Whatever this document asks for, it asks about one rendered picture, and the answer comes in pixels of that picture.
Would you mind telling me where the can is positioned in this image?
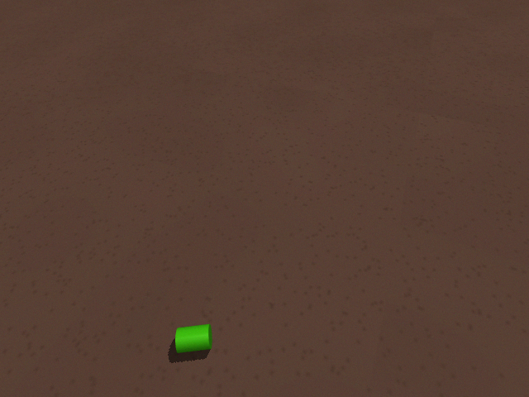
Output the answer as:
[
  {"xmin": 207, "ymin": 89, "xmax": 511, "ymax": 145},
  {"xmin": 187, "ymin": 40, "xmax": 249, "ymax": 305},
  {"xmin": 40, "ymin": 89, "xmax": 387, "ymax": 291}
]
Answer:
[{"xmin": 175, "ymin": 324, "xmax": 212, "ymax": 353}]

